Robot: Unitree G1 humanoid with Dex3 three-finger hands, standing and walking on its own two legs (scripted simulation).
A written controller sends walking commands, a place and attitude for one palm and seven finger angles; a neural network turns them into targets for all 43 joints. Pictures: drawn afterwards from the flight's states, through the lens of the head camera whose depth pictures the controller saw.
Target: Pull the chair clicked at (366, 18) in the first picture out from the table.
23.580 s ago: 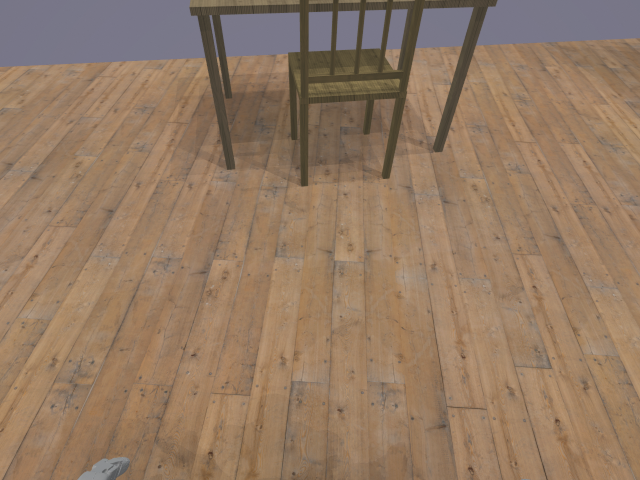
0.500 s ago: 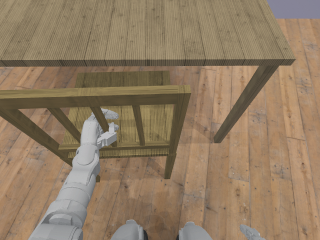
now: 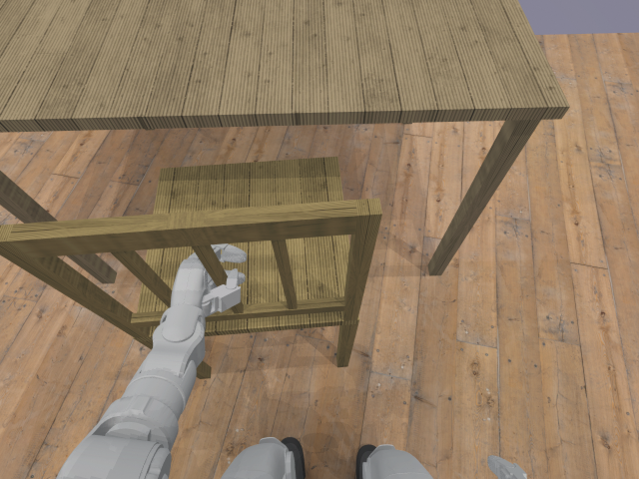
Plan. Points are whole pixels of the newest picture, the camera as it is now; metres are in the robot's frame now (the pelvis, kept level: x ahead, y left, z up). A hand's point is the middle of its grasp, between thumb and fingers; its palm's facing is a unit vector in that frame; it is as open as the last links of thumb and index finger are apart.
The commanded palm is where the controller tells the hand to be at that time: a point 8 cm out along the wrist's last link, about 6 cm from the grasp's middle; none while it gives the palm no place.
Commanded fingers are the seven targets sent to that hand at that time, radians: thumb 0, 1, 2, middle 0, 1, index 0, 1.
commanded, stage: step backward, pulling the chair out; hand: left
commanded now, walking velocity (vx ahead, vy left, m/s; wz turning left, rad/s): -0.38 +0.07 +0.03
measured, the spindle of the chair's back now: (221, 280) +0.38 +0.16 -0.08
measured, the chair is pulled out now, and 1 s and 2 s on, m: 0.13 0.21 0.32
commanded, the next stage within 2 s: none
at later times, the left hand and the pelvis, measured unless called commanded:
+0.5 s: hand (229, 322) +0.31 +0.13 -0.06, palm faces +0.00 -0.98 -0.18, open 5.0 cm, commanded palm +0.30 +0.18 -0.06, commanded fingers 0.00 0.90 0.90 -0.50 -1.45 -0.50 -1.45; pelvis -0.05 +0.00 -0.01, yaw +0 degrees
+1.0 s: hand (219, 346) +0.28 +0.14 -0.06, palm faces -0.10 -0.98 -0.17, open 4.9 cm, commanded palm +0.26 +0.19 -0.06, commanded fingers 0.00 0.90 0.90 -0.50 -1.45 -0.50 -1.45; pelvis -0.09 +0.04 +0.00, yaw +1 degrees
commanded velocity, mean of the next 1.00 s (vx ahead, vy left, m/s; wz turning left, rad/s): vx -0.38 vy -0.04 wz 0.01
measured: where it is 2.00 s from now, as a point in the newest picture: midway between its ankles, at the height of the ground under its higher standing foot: outside the picture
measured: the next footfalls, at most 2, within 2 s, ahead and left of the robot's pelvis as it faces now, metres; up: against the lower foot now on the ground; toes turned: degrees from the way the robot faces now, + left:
left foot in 0.84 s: -0.13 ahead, +0.18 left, +0.00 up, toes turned +3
right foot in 1.62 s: -0.07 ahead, -0.12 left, +0.00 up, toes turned +0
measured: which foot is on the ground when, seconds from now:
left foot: down 0.00-0.58, up 0.60-0.82, down 0.84-1.00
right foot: down 0.00-1.00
